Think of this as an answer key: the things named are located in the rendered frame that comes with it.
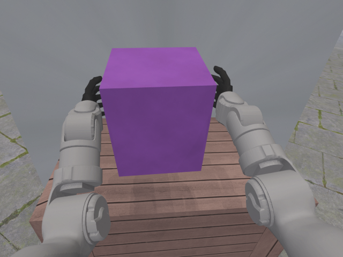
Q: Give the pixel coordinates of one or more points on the left robot hand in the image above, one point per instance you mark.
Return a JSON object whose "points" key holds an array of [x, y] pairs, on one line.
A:
{"points": [[91, 90]]}

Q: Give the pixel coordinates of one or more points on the left robot forearm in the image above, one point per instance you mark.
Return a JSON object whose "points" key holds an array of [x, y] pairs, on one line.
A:
{"points": [[79, 160]]}

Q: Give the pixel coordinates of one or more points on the pedestal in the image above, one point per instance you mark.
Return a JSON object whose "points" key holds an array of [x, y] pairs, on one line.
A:
{"points": [[183, 214]]}

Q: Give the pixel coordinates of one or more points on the right robot forearm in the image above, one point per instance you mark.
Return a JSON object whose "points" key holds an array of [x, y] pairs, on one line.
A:
{"points": [[258, 152]]}

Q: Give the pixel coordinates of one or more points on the robot left upper arm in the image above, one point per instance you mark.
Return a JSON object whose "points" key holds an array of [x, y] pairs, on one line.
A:
{"points": [[72, 226]]}

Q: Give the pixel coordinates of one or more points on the robot right upper arm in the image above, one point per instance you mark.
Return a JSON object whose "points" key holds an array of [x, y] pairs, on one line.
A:
{"points": [[282, 202]]}

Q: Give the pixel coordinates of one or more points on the carton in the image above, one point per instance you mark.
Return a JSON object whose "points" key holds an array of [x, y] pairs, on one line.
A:
{"points": [[158, 104]]}

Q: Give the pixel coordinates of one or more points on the right robot hand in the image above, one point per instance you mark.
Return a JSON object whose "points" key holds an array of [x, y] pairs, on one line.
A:
{"points": [[223, 83]]}

